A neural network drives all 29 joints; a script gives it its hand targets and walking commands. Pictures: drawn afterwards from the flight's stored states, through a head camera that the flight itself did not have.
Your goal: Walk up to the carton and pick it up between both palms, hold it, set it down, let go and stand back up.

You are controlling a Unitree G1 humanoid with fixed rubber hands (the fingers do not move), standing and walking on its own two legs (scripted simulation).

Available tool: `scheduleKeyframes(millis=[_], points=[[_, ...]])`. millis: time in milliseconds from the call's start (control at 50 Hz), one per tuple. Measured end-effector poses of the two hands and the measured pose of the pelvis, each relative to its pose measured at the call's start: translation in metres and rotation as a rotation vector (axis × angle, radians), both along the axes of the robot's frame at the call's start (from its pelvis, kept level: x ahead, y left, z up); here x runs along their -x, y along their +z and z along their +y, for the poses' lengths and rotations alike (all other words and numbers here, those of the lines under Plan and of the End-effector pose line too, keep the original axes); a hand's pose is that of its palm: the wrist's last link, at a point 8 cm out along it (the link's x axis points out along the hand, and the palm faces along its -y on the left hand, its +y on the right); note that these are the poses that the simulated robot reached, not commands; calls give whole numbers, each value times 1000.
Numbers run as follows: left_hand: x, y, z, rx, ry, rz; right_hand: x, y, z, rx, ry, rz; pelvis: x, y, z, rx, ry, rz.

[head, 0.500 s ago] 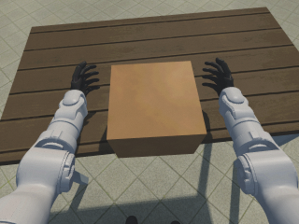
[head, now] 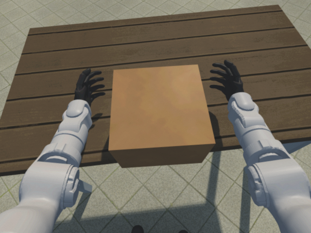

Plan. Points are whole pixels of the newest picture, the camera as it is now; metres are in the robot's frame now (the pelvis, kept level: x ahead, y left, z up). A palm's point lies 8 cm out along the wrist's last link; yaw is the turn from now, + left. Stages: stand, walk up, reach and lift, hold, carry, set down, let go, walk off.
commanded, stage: reach and lift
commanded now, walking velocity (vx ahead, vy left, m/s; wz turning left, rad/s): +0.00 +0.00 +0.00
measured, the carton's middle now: (158, 117) +0.41 +0.00 +0.01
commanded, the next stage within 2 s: none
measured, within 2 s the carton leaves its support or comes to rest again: leaves its support in 1.36 s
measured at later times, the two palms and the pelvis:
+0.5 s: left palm (99, 102) +0.45 +0.15 +0.03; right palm (217, 95) +0.46 -0.16 +0.04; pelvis +0.02 +0.00 +0.00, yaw +2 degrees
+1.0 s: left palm (100, 102) +0.45 +0.15 +0.03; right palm (217, 94) +0.46 -0.16 +0.04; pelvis +0.02 +0.00 +0.00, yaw +2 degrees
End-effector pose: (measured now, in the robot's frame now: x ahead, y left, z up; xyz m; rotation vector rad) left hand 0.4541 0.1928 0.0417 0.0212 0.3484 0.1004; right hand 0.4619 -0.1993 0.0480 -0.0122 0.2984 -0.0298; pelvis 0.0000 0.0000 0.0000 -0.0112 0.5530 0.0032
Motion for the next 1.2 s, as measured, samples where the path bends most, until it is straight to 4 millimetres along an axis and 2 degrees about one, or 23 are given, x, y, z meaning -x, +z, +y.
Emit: scheduleKeyframes(millis=[140,180,300,640,1200], points=[[-1,-7,-29,18,-83,-25,1,-3,33,7,53,-17,-1,1,1,-1,9,2],[-2,-8,-32,10,-57,-32,1,-6,38,6,21,-24,-1,0,2,-2,12,13],[-1,-9,-36,-45,-27,-46,1,-10,40,23,-16,-38,-4,1,6,-4,22,7],[4,-14,-40,17,59,-64,2,-12,39,20,-16,-47,-28,4,-1,-9,33,-52],[7,-11,-40,-18,46,-44,8,-13,42,22,-37,-32,-24,5,-1,-8,34,-54]])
